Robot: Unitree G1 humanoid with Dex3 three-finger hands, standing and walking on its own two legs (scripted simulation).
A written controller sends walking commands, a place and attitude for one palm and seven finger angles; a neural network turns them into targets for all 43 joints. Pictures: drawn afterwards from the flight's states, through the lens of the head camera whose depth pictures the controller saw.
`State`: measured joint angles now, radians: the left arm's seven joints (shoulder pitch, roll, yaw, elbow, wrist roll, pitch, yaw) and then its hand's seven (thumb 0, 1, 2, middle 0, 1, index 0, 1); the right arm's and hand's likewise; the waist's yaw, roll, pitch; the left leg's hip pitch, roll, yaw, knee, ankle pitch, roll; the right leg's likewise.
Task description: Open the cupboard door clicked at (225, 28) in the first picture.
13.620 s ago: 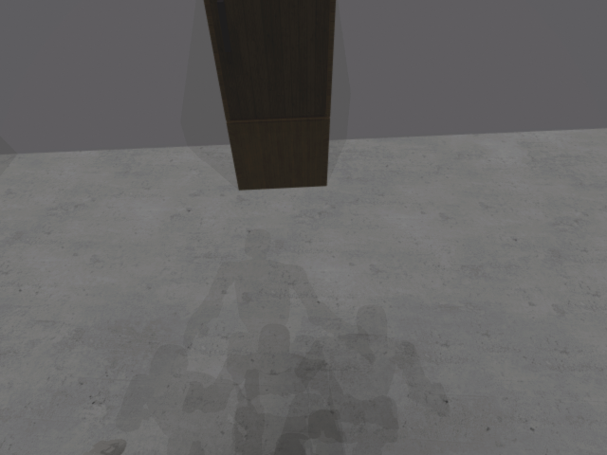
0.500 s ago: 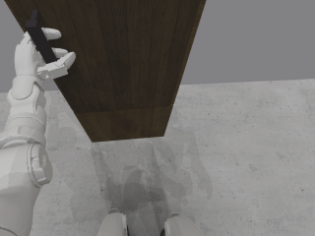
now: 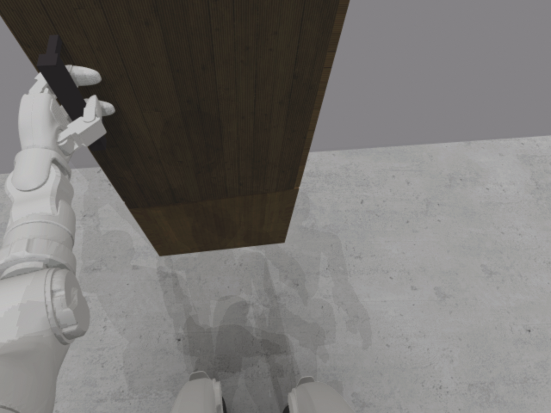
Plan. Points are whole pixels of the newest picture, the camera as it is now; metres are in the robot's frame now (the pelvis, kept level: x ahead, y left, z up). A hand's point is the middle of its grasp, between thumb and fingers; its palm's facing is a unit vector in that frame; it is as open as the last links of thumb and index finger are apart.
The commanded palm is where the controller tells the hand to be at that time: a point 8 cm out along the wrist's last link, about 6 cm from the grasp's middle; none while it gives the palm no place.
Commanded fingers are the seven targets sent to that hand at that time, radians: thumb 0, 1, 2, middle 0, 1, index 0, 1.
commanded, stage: pull the door open along its arc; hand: left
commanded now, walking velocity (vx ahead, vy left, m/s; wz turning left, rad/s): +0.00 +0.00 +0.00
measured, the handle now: (78, 98) +0.55 +0.24 +0.09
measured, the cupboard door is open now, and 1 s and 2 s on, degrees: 2 46 51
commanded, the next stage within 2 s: open thumb and fingers to let go in 0.74 s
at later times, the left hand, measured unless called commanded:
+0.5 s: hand (147, 211) +0.36 +0.13 +0.09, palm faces +0.44 -0.90 +0.04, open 5.5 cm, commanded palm +0.30 +0.17 +0.09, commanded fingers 0.00 0.90 0.90 -0.40 -1.35 -0.40 -1.35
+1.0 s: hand (223, 268) +0.29 +0.04 +0.09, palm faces +0.42 -0.91 -0.02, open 5.8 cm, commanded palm +0.24 +0.09 +0.09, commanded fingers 0.00 0.27 0.63 -0.35 -1.28 -0.35 -1.28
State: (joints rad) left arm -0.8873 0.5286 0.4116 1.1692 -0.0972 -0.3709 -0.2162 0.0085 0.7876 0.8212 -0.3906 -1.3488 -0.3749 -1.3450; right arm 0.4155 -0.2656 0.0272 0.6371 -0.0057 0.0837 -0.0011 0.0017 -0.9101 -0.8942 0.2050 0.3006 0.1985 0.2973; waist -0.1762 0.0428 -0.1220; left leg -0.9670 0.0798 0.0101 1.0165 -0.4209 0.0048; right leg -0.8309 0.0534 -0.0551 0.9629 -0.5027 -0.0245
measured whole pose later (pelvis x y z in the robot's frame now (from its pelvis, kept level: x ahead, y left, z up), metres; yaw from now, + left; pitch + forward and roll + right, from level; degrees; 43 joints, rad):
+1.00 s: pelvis +0.00 -0.05 +0.02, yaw +5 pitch +7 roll +1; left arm 0.11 -0.10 -0.22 0.12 0.05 -0.18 0.55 0.00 0.65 0.78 -0.42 -1.34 -0.44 -1.33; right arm 0.19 -0.20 0.01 0.59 -0.06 0.06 0.00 0.01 -0.91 -0.89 0.20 0.30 0.20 0.30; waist -0.01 0.04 -0.13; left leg -0.62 0.03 -0.04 0.86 -0.37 -0.05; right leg -0.50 0.02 -0.11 0.90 -0.53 -0.08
